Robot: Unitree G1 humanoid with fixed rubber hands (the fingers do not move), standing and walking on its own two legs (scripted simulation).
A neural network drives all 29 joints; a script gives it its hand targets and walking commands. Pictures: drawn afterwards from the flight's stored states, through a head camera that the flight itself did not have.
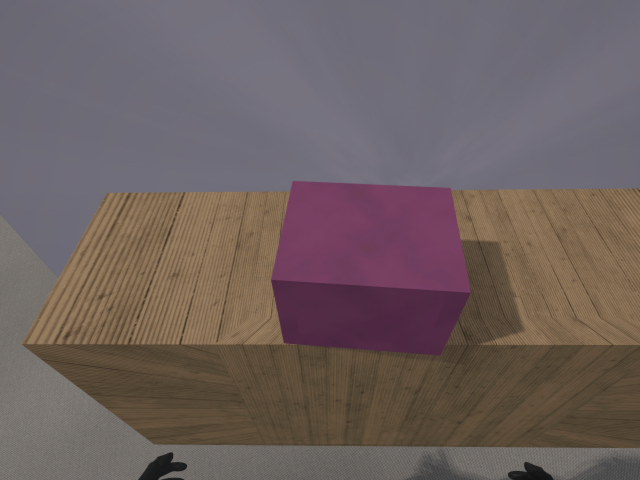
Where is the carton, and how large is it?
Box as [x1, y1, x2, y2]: [271, 181, 470, 354]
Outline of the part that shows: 293,181 271,277 284,342 440,354 470,293 450,188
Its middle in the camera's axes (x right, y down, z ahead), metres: +0.07 +0.04 +0.63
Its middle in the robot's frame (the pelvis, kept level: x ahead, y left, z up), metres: +0.43 -0.04 -0.03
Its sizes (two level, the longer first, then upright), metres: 0.255 0.200 0.181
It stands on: a pedestal, 0.65 m high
